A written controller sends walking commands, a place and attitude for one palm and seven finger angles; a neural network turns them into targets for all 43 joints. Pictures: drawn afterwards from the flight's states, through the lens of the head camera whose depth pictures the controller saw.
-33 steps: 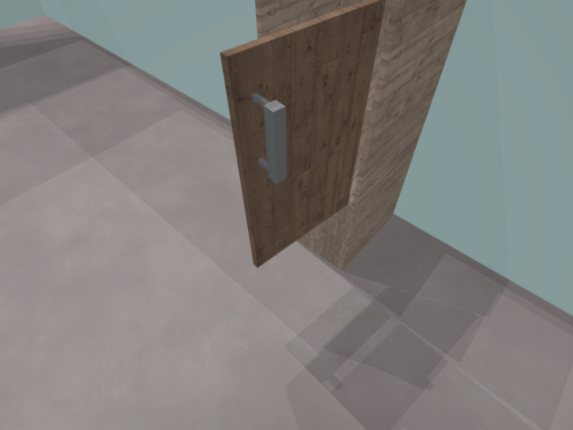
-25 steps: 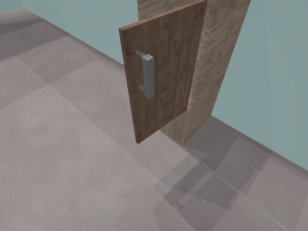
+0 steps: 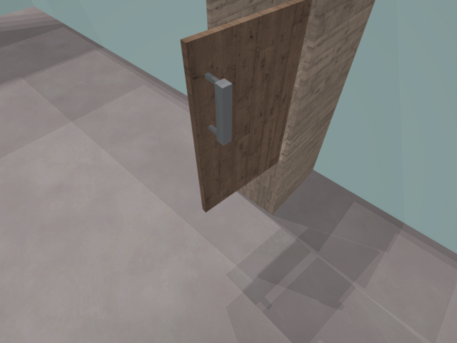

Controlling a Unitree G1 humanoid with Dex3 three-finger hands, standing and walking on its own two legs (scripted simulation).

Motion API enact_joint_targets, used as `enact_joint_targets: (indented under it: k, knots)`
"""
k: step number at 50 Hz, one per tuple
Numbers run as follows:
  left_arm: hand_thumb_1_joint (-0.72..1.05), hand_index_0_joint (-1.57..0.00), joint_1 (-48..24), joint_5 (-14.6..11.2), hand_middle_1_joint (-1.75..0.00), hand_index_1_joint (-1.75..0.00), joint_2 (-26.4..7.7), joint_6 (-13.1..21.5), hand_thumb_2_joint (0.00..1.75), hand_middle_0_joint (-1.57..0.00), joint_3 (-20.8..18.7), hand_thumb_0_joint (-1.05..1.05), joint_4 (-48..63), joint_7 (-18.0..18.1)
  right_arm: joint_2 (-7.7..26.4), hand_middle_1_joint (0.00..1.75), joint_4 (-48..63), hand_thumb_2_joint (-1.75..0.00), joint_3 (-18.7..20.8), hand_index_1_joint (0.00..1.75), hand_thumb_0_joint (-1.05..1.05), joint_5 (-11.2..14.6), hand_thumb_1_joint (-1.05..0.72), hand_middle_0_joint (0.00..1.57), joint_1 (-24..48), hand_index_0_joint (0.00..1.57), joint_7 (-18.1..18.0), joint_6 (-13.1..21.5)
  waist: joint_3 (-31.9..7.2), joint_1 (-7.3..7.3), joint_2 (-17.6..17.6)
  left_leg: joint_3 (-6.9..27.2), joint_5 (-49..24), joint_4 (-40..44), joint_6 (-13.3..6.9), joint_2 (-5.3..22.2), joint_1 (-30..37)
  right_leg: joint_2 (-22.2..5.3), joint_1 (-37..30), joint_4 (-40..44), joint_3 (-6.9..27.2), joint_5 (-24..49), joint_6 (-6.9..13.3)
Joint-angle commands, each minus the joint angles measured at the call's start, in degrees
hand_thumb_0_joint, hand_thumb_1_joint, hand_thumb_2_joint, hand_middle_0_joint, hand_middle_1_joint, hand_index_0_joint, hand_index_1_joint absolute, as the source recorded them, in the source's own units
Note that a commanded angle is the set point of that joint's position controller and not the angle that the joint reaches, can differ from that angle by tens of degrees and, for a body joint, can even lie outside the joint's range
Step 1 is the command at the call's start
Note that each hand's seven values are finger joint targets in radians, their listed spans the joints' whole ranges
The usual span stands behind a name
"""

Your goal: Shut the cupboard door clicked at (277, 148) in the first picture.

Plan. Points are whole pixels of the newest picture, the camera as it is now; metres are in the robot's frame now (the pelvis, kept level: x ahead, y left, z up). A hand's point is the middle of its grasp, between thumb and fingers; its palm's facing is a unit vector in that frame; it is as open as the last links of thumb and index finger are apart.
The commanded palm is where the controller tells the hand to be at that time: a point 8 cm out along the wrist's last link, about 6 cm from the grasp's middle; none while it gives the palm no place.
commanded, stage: look at it before walking up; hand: left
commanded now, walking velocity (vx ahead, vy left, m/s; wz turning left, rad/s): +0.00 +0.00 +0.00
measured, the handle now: (217, 109) +0.58 +0.06 +0.08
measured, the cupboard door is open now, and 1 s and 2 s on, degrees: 82 82 82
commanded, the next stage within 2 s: walk to a spot facing it in 0.18 s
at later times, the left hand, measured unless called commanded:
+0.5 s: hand out of the picture +0.04 +0.21 -0.18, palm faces -0.04 -0.97 -0.25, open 7.4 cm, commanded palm none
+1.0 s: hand out of the picture +0.06 +0.16 -0.17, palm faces -0.26 -0.93 -0.27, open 7.4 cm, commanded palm none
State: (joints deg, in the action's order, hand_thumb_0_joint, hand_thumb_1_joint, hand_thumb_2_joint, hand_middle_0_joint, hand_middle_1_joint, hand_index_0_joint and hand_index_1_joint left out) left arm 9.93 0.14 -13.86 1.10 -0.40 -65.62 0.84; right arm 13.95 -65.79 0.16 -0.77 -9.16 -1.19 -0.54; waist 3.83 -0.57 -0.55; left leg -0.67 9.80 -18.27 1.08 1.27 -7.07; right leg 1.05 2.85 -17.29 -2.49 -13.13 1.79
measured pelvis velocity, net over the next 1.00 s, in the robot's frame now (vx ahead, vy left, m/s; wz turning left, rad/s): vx -0.02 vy -0.02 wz -0.34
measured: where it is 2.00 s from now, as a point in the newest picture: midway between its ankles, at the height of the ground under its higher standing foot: outside the picture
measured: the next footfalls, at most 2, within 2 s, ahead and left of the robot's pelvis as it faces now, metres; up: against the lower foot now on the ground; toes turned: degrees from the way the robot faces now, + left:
left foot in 1.20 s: +0.07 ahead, +0.13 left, +0.00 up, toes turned -28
right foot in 1.52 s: -0.06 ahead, -0.13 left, +0.00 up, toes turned -41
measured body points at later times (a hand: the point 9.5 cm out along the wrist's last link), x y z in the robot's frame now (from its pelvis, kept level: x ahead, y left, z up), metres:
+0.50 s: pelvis +0.00 +0.01 -0.01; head +0.03 +0.00 +0.44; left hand +0.04 +0.26 -0.16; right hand +0.03 -0.25 -0.16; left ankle +0.00 +0.13 -0.75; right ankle -0.04 -0.10 -0.75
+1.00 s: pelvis -0.02 -0.02 -0.01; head +0.03 -0.06 +0.44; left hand +0.08 +0.21 -0.15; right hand +0.00 -0.29 -0.16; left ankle +0.00 +0.15 -0.67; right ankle -0.05 -0.09 -0.75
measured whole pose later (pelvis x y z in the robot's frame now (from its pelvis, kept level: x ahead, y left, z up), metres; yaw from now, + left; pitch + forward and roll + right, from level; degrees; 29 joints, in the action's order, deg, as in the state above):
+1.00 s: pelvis -0.02 -0.02 -0.01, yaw -19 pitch +1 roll +2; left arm 14.4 1.2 -10.4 -1.5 -3.8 -55.1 0.9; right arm 12.8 -53.8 3.8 -0.4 -4.5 -1.8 -3.8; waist 6.7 1.5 -0.3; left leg 1.3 24.0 -58.5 3.7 1.5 -25.6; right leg 4.7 14.3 -27.2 6.6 -13.4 4.3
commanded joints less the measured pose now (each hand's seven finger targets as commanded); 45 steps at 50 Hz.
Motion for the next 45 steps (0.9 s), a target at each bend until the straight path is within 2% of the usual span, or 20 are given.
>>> enact_joint_targets:
  k: [1,15,17,22,25,28,29,30,31,32,33,34,35,36,37,38,39,41,43,45]
  knots:
    - [0.90,-0.20,0.9,0.0,-0.30,-0.30,-9.4,0.9,0.90,-0.20,-1.9,0.00,2.2,0.7,8.7,0.30,2.2,-0.90,1.7,0.30,0.00,-0.2,-0.90,0.20,-0.3,0.20,-0.8,1.2,-3.2,0.20,0.3,4.2,-11.2,1.0,-2.1,5.5,2.6,-8.0,2.7,2.5,5.2,13.7,0.7]
    - [0.90,-0.20,0.9,0.1,-0.30,-0.30,-9.5,0.8,0.90,-0.20,-2.0,0.00,2.4,0.7,8.8,0.30,2.3,-0.90,1.8,0.30,0.00,-0.3,-0.90,0.20,-0.2,0.20,-0.9,1.4,-3.7,0.22,0.0,4.0,-11.6,0.9,-2.1,5.7,3.2,-7.9,3.1,2.2,5.8,14.1,0.8]
    - [0.90,-0.20,2.3,0.1,-0.30,-0.30,-6.2,-0.1,0.90,-0.20,-1.8,0.00,2.4,0.9,5.0,0.30,2.1,-0.90,1.3,0.30,0.00,-0.2,-0.90,0.20,-2.5,0.20,-1.2,0.7,-4.0,-0.01,1.0,2.2,-11.9,-1.3,-1.6,6.1,3.5,-7.8,4.4,0.3,6.1,17.1,0.4]
    - [0.90,-0.20,2.8,0.5,-0.30,-0.30,-7.2,-1.9,0.90,-0.20,-3.3,0.00,5.2,0.6,6.1,0.30,4.7,-0.90,3.0,0.30,0.00,-0.3,-0.90,0.20,-3.2,0.20,-1.8,-0.7,-2.9,0.06,1.3,-1.0,-6.8,-6.1,-1.4,7.0,0.6,-7.2,8.3,-5.4,9.1,18.6,1.1]
    - [0.90,-0.20,2.1,0.8,-0.30,-0.30,-7.1,-2.7,0.90,-0.20,-4.1,0.00,7.8,0.1,6.8,0.30,7.0,-0.90,4.1,0.30,0.00,-0.5,-0.90,0.20,-2.9,0.20,-1.9,-0.9,-2.9,-0.19,-0.4,-0.2,-5.3,-6.5,-2.4,8.9,0.4,-5.5,12.4,-9.8,9.7,16.3,0.9]
    - [0.90,-0.20,2.1,1.0,-0.30,-0.30,-6.1,-3.1,0.90,-0.20,-4.4,0.00,9.9,-0.4,8.1,0.30,8.8,-0.90,4.8,0.30,0.00,-0.6,-0.90,0.20,-3.2,0.20,-2.0,-0.8,-3.6,-0.09,-4.5,2.8,-3.0,-4.6,-4.9,13.2,0.3,-2.5,16.1,-16.6,8.2,9.3,0.2]
    - [0.90,-0.20,1.8,1.0,-0.30,-0.30,-5.2,-3.3,0.90,-0.20,-4.5,0.00,10.6,-0.6,8.7,0.30,9.2,-0.90,5.1,0.30,0.00,-0.8,-0.90,0.20,-3.4,0.20,-2.1,-0.6,-3.5,0.02,-7.7,4.9,-3.5,-2.6,-6.5,15.9,-0.6,-1.3,17.0,-21.6,6.5,3.3,-0.3]
    - [0.90,-0.20,2.0,1.0,-0.30,-0.30,-4.5,-3.7,0.90,-0.20,-4.5,0.00,11.2,-0.9,9.1,0.30,9.8,-0.90,5.3,0.30,0.00,-0.9,-0.90,0.20,-3.0,0.20,-1.9,-0.4,-3.2,0.43,-11.2,6.6,-4.5,-0.3,-8.8,19.3,-1.9,-0.4,18.0,-28.0,3.8,-9.3,-0.9]
    - [0.90,-0.20,1.4,1.1,-0.30,-0.30,-3.8,-4.0,0.90,-0.20,-4.7,0.00,12.0,-1.1,9.1,0.30,10.2,-0.90,5.3,0.30,0.00,-1.1,-0.90,0.20,-2.8,0.20,-1.8,-0.3,-2.6,0.35,-12.6,6.9,-5.7,0.8,-10.3,21.1,-3.6,-1.1,18.0,-32.0,2.5,-16.0,-1.1]
    - [0.90,-0.20,1.7,1.1,-0.30,-0.30,-3.4,-4.0,0.90,-0.20,-4.9,0.00,12.5,-1.2,9.1,0.30,11.0,-0.90,5.3,0.30,0.00,-1.2,-0.90,0.20,-2.0,0.20,-1.8,-0.2,-2.5,0.95,-10.2,6.3,-6.3,-0.2,-10.6,21.9,-4.8,-2.3,17.0,-32.5,3.1,-17.3,-0.8]
    - [0.90,-0.20,3.2,1.1,-0.30,-0.30,-3.0,-3.9,0.90,-0.20,-5.1,0.00,12.5,-1.4,9.1,0.30,11.6,-0.90,5.4,0.30,0.00,-1.3,-0.90,0.20,-0.4,0.20,-1.8,-0.2,-2.8,2.29,-9.1,4.1,-8.5,-2.7,-9.5,20.9,-6.7,-2.9,14.4,-28.8,2.8,-15.3,-0.7]
    - [0.90,-0.20,6.2,1.1,-0.30,-0.30,-3.2,-3.5,0.90,-0.20,-5.3,0.00,11.8,-1.6,9.1,0.30,12.4,-0.90,5.3,0.30,0.00,-1.2,-0.90,0.20,1.1,0.20,-1.8,-0.3,-3.8,3.90,-6.8,0.5,-9.6,-8.1,-7.3,18.5,-7.5,-2.7,10.4,-21.8,2.0,-9.4,-0.8]
    - [0.90,-0.20,9.7,1.4,-0.30,-0.30,-5.4,-2.9,0.90,-0.20,-6.0,0.00,10.8,-1.4,8.3,0.30,13.2,-0.90,5.4,0.30,0.00,-0.7,-0.90,0.20,2.6,0.20,-1.7,-0.7,-3.6,5.46,0.7,-3.6,-3.4,-18.1,-3.5,12.9,-11.4,-4.3,6.2,-10.1,6.0,4.3,-0.1]
    - [0.90,-0.20,10.3,2.2,-0.30,-0.30,-12.3,-2.0,0.90,-0.20,-7.3,0.00,11.0,-0.4,3.5,0.30,15.1,-0.90,4.9,0.30,0.00,0.1,-0.90,0.20,2.0,0.20,-1.3,-1.0,-3.5,4.80,20.8,-9.5,19.0,-33.2,1.6,2.2,-23.4,-19.3,1.7,0.0,29.3,18.4,4.3]
    - [0.90,-0.20,11.3,1.0,-0.30,-0.30,-13.3,-2.1,0.90,-0.20,-7.2,0.00,11.1,0.1,5.2,0.30,15.8,-0.90,5.0,0.30,0.00,-0.1,-0.90,0.20,3.1,0.20,-1.0,-1.8,-3.1,6.02,16.4,-2.0,25.3,-42.8,1.6,0.9,-23.1,-22.3,5.7,0.8,30.8,22.4,9.0]
    - [0.90,-0.20,9.4,1.3,-0.30,-0.30,-11.3,-2.2,0.90,-0.20,-7.2,0.00,11.4,0.7,4.1,0.30,15.1,-0.90,5.2,0.30,0.00,-0.1,-0.90,0.20,4.5,0.20,-1.2,-1.9,-1.5,4.40,12.4,1.9,23.1,-47.7,1.3,1.3,-25.7,-18.9,6.1,-1.4,30.5,23.6,9.8]
    - [0.90,-0.20,6.9,1.2,-0.30,-0.30,-9.6,-2.1,0.90,-0.20,-6.7,0.00,12.2,0.9,4.2,0.30,14.8,-0.90,5.1,0.30,0.00,-0.1,-0.90,0.20,4.0,0.20,-1.2,-1.9,-1.0,2.95,10.2,3.3,19.5,-49.8,1.6,2.1,-27.2,-17.0,5.1,-3.2,28.0,25.0,10.2]
    - [0.90,-0.20,5.7,0.9,-0.30,-0.30,-7.8,-1.7,0.90,-0.20,-6.2,0.00,13.2,1.1,3.1,0.30,14.5,-0.90,4.8,0.30,0.00,-0.1,-0.90,0.20,3.1,0.20,-0.9,-1.9,-4.2,1.88,7.3,3.1,14.6,-49.7,2.3,2.3,-26.0,-14.2,3.1,-4.5,23.7,27.0,9.4]
    - [0.90,-0.20,6.4,1.0,-0.30,-0.30,-7.8,-1.5,0.90,-0.20,-6.3,0.00,13.5,1.3,2.5,0.30,14.5,-0.90,4.6,0.30,0.00,0.0,-0.90,0.20,2.8,0.20,-0.9,-1.9,-7.4,1.95,5.8,2.6,13.3,-46.8,2.7,1.8,-24.9,-13.0,-0.1,-5.2,22.5,28.9,8.5]
    - [0.90,-0.20,7.5,1.0,-0.30,-0.30,-8.0,-1.6,0.90,-0.20,-6.4,0.00,13.4,1.2,2.4,0.30,15.2,-0.90,4.5,0.30,0.00,0.1,-0.90,0.20,4.3,0.20,-1.0,-2.1,-6.4,2.46,5.4,2.6,13.4,-44.3,2.9,1.3,-24.4,-12.5,0.6,-4.5,23.4,27.8,8.5]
